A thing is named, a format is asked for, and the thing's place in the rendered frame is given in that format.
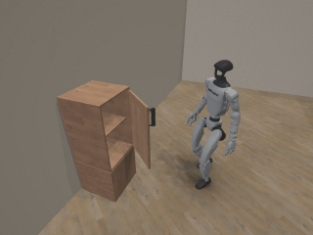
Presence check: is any cupboard door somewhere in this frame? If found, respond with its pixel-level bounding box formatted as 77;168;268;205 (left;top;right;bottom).
128;90;151;169

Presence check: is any robot right upper arm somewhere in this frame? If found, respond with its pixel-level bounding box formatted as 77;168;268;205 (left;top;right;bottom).
203;77;215;101

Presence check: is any left robot shin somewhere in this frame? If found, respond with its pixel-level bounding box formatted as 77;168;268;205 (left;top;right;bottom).
199;160;211;182

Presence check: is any left robot hand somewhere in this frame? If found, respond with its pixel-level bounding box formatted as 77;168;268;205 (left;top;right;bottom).
224;140;237;156

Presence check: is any left robot forearm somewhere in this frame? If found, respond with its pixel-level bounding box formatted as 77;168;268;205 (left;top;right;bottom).
229;113;241;141

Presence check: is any right robot hand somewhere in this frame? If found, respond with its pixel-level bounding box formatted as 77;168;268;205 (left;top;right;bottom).
185;112;197;126

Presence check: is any handle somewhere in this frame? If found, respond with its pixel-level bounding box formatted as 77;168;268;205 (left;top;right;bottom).
149;108;156;126

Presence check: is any robot left upper arm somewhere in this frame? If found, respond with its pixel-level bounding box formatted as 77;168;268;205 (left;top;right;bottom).
225;88;241;119

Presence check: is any humanoid robot head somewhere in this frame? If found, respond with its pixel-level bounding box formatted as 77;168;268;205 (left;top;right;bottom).
213;60;233;88

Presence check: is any right robot forearm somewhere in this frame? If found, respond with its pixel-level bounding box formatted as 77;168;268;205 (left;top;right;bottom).
194;97;207;115

